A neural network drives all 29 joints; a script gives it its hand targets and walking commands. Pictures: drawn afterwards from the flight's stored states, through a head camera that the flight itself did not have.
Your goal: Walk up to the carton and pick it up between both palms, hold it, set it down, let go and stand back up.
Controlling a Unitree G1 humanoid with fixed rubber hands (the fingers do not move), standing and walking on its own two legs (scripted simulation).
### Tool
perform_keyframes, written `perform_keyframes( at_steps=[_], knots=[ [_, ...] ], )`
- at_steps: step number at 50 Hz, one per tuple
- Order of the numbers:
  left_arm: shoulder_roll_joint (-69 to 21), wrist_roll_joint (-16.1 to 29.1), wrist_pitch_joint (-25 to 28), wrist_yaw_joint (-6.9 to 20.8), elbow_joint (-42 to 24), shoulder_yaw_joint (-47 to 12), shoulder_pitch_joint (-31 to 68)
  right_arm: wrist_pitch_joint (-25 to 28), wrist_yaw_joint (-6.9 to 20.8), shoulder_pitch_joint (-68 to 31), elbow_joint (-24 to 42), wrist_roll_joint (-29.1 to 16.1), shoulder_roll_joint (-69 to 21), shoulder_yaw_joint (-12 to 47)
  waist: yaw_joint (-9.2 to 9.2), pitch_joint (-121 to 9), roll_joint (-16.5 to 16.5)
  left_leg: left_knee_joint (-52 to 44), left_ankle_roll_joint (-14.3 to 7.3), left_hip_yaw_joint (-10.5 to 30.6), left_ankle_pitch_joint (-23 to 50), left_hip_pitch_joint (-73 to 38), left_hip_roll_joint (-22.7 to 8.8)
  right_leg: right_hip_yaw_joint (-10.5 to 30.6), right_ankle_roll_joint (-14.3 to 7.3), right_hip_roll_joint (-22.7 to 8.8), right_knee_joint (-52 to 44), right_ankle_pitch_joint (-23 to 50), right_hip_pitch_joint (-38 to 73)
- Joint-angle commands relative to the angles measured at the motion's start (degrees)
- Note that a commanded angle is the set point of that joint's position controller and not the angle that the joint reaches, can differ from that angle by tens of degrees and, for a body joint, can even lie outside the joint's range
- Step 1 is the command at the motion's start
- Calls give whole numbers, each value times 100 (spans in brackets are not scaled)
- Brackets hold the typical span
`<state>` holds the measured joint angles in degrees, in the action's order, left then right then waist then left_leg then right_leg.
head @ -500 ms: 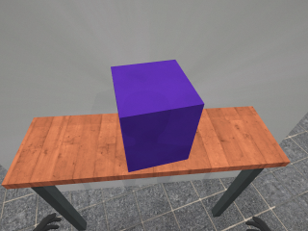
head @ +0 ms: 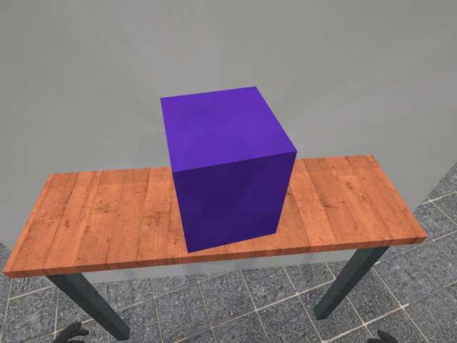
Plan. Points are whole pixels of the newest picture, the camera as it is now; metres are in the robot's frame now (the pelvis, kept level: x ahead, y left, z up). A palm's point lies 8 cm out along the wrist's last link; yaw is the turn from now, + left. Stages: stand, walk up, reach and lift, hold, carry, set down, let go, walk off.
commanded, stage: stand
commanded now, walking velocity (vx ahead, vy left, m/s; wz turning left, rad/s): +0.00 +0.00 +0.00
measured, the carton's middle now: (221, 170) +0.44 +0.04 +0.06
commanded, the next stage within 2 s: none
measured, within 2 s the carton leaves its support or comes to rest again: neither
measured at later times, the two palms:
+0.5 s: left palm out of the picture +0.09 +0.31 -0.08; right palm out of the picture +0.09 -0.30 -0.10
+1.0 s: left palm out of the picture +0.08 +0.31 -0.08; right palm out of the picture +0.09 -0.30 -0.11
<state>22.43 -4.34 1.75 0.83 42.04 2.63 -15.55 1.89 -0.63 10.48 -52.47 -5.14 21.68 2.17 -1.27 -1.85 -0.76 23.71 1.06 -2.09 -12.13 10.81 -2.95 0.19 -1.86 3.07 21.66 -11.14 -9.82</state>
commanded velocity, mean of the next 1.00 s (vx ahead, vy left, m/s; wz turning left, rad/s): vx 0.00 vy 0.00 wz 0.00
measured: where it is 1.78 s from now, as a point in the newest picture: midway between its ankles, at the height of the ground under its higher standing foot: outside the picture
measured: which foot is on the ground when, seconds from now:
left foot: down 0.00-1.00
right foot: down 0.00-1.00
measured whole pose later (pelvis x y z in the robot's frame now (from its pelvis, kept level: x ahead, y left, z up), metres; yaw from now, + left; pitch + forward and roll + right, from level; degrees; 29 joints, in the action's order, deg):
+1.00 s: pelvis +0.00 -0.01 +0.00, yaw +0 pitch -1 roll +0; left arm 22.4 -4.3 1.8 0.5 44.5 2.6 -15.6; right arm 1.6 -0.6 10.4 -55.8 -5.1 21.7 2.2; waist -1.3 -1.0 -0.8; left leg 22.3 1.4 -2.1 -11.1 10.1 -2.9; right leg 0.2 -2.2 3.1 21.7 -10.9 -9.8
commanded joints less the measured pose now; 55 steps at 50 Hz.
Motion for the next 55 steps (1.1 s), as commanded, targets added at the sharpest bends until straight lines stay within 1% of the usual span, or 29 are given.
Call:
perform_keyframes(
  at_steps=[1,7,11,12,14,16,18,20,23,27,29,32,33,34,35,37,39,40,41,43,44,45,48,49,53,55],
  knots=[
    [1062,395,126,-60,343,190,355,48,14,-339,67,709,1174,-400,147,146,-168,-445,-302,597,557,-320,-495,764,-17,-967,-410,702,52],
    [1094,396,122,-61,381,188,351,44,15,-351,22,704,1163,-393,153,158,-114,-471,-282,591,505,-351,-483,762,-6,-972,-478,611,29],
    [1079,399,119,-55,414,179,352,41,19,-358,-21,702,1167,-385,148,159,-167,-490,-284,586,480,-348,-489,782,-15,-991,-474,604,40],
    [1088,399,116,-63,435,179,342,38,21,-344,-37,693,1162,-387,154,178,-115,-505,-288,607,481,-335,-489,778,-10,-981,-482,605,34],
    [1072,404,114,-63,434,177,387,44,16,-352,-39,696,1166,-386,164,170,-163,-516,-274,583,478,-346,-482,781,-6,-983,-487,585,44],
    [1055,415,115,-60,450,164,364,37,16,-347,-68,703,1177,-386,137,142,-158,-491,-271,579,466,-369,-483,791,-3,-980,-502,542,35],
    [1082,404,117,-60,464,170,382,30,14,-380,-92,703,1151,-371,137,168,-97,-532,-281,599,475,-351,-494,786,-10,-990,-500,598,51],
    [1074,411,113,-61,484,167,379,31,16,-390,-100,695,1168,-380,132,185,-145,-524,-274,577,487,-349,-482,814,-9,-996,-528,574,33],
    [1078,412,111,-60,483,162,400,36,19,-352,-133,695,1147,-370,145,177,-116,-542,-268,582,485,-365,-480,798,-8,-987,-522,608,41],
    [1059,410,103,-70,512,155,372,33,17,-420,-134,695,1139,-363,141,172,-162,-534,-266,578,517,-386,-494,789,-4,-988,-523,654,49],
    [1080,405,110,-71,535,162,386,30,21,-390,-164,688,1128,-360,154,149,-99,-537,-261,572,496,-393,-485,806,-4,-997,-551,636,69],
    [1084,419,105,-74,544,163,372,20,14,-397,-173,687,1157,-368,144,174,-132,-539,-260,572,475,-395,-480,832,6,-1008,-566,645,43],
    [1108,414,112,-81,545,162,386,16,15,-365,-183,680,1126,-363,164,204,-80,-539,-255,579,473,-391,-474,827,9,-1006,-587,622,37],
    [1066,412,110,-79,556,156,377,22,14,-372,-191,686,1157,-366,159,212,-132,-542,-260,570,455,-381,-479,840,0,-1012,-584,623,32],
    [1078,416,105,-82,554,158,379,24,19,-395,-186,687,1139,-365,155,201,-94,-553,-252,584,463,-381,-486,815,4,-1005,-576,622,31],
    [1081,414,112,-76,548,166,395,22,15,-396,-216,687,1144,-363,148,205,-148,-553,-251,569,461,-383,-479,832,4,-1006,-575,614,26],
    [1085,416,105,-75,557,155,396,15,15,-385,-215,681,1128,-359,160,217,-94,-551,-244,568,467,-376,-479,821,6,-999,-579,609,24],
    [1063,424,104,-77,558,155,405,13,17,-395,-219,681,1159,-360,137,203,-86,-548,-247,560,446,-383,-472,840,2,-1007,-601,588,22],
    [1065,418,111,-77,570,149,396,13,19,-365,-227,677,1128,-359,172,187,-90,-558,-254,563,430,-399,-468,844,-2,-1009,-596,547,19],
    [1066,428,103,-76,579,145,388,17,21,-391,-228,685,1136,-355,152,221,-138,-563,-258,577,468,-380,-479,848,2,-1006,-603,570,27],
    [1089,425,104,-74,591,156,380,18,20,-350,-242,680,1120,-349,157,185,-93,-552,-253,563,449,-398,-477,857,-2,-1019,-605,559,47],
    [1070,415,104,-73,575,150,422,13,14,-390,-245,683,1122,-341,152,227,-152,-565,-252,571,487,-367,-483,842,-4,-1012,-595,598,26],
    [1085,421,99,-76,589,153,407,17,21,-397,-243,684,1143,-350,155,181,-175,-571,-252,563,487,-401,-480,843,-4,-1020,-567,674,65],
    [1050,421,103,-79,592,152,395,22,18,-433,-253,690,1138,-350,136,160,-116,-579,-261,581,481,-411,-492,828,-2,-1002,-573,702,84],
    [1093,426,100,-83,610,157,402,9,18,-402,-263,684,1137,-343,148,193,-150,-570,-245,560,514,-395,-478,839,4,-1003,-585,688,69],
    [1070,428,93,-84,617,142,396,8,14,-411,-268,676,1151,-348,158,210,-92,-566,-244,557,482,-435,-483,832,7,-1016,-596,660,10]
  ],
)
